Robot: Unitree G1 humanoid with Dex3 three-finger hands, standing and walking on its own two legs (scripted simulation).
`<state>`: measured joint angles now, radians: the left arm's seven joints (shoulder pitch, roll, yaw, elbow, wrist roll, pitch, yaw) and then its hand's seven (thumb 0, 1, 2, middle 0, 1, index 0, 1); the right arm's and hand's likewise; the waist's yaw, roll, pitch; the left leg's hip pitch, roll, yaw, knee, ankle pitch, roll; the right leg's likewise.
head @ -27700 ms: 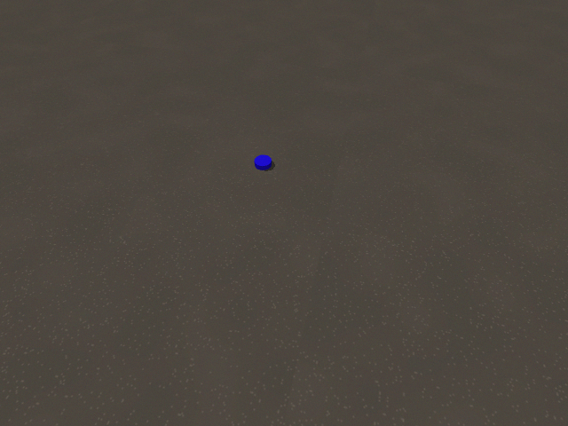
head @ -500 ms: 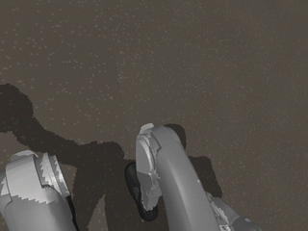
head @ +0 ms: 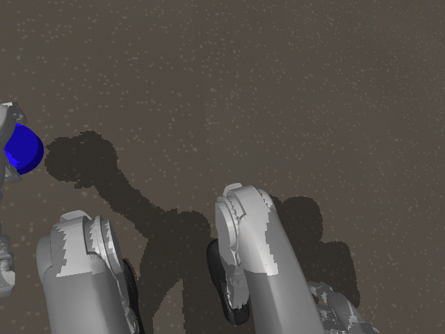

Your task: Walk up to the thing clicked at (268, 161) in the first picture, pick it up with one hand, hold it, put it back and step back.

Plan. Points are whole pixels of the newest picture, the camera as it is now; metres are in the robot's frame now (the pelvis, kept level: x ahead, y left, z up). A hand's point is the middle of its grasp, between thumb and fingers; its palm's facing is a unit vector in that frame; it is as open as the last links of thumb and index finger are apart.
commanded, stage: lift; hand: left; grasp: from above
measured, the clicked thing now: (12, 149) +0.45 +0.32 -0.20
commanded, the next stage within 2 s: hold in 1.70 s
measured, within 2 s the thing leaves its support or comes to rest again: neither
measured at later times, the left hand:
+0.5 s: hand out of the picture +0.39 +0.34 -0.06, palm faces -0.45 -0.12 -0.89, open 11.4 cm
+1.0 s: hand out of the picture +0.33 +0.32 +0.15, palm faces -0.41 -0.16 -0.90, open 11.5 cm
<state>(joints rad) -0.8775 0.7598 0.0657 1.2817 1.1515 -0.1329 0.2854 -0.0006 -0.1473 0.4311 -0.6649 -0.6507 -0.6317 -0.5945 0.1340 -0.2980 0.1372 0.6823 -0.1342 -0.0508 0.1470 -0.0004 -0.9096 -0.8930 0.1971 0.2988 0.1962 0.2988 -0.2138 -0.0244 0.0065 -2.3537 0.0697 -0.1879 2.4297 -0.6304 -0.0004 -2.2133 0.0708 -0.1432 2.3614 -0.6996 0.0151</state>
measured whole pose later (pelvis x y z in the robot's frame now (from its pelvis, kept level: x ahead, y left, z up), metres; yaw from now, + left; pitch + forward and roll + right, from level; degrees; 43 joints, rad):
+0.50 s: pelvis -0.01 +0.00 +0.06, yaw +4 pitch +33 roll -8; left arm -0.70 0.66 0.01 0.99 1.07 -0.09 0.13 -0.01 -0.12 0.50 -0.57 -0.72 -0.55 -0.65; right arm 0.18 -0.27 0.03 0.69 -0.05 0.03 0.08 0.00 -0.91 -0.89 0.20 0.30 0.20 0.30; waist -0.13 0.02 -0.12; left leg -2.20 0.06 -0.11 2.21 -0.60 0.01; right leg -2.08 0.04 -0.09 2.18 -0.69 0.02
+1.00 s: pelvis +0.00 +0.01 +0.23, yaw +8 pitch +26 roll -5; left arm -0.40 0.52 -0.09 0.68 0.98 0.02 0.08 -0.02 -0.13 0.60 -0.51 -0.78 -0.49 -0.71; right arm 0.15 -0.24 0.00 0.68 0.03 0.04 -0.02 0.00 -0.91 -0.89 0.20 0.30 0.20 0.30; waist -0.07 0.05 -0.17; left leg -1.58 0.05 -0.05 1.66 -0.54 0.01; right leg -1.48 0.03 -0.05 1.63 -0.61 0.01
